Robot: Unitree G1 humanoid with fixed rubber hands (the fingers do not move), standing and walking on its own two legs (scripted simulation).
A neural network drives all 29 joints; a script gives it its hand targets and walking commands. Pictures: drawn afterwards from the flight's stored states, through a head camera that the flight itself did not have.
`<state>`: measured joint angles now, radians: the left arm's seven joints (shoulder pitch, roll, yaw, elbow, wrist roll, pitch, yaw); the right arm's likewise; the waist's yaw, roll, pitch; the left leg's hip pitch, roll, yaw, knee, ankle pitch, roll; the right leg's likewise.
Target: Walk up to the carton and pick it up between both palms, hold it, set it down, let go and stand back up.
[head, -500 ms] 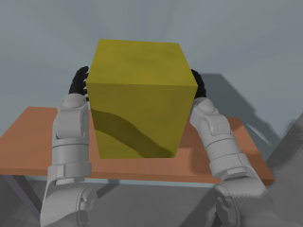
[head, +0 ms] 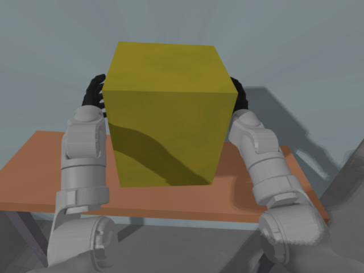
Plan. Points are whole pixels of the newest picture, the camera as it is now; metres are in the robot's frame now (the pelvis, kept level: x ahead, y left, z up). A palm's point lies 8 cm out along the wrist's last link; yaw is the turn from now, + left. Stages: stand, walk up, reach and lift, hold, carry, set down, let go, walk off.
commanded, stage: hold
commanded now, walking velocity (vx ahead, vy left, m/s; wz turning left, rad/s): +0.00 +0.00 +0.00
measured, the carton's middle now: (167, 116) +0.40 +0.01 +0.21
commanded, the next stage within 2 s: none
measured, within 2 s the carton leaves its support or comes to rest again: neither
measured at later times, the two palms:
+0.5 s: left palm (91, 108) +0.37 +0.16 +0.25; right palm (239, 106) +0.37 -0.14 +0.25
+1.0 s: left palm (91, 106) +0.37 +0.16 +0.25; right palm (240, 105) +0.37 -0.14 +0.25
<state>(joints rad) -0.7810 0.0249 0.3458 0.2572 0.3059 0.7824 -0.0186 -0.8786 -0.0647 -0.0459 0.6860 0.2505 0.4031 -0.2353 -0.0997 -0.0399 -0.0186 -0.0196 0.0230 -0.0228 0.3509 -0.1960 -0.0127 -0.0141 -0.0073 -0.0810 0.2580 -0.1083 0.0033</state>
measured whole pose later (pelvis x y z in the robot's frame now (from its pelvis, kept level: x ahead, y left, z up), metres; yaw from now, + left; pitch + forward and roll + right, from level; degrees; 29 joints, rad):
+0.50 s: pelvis +0.00 +0.00 +0.00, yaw +0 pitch -8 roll -1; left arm -0.79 0.04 0.36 0.26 0.30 0.83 -0.03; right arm -0.92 -0.07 -0.03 0.68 0.28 0.48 -0.27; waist -0.10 -0.03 -0.04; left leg -0.02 0.03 -0.02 0.35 -0.20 -0.02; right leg -0.02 0.00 -0.08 0.27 -0.11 0.00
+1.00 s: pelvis +0.00 -0.01 +0.00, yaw +0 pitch -7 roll -1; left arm -0.80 0.04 0.37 0.26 0.30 0.84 -0.04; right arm -0.93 -0.08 -0.02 0.68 0.30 0.50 -0.28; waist -0.09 -0.02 -0.05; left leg -0.02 0.03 -0.02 0.35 -0.20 -0.02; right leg -0.02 0.00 -0.08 0.27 -0.12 0.00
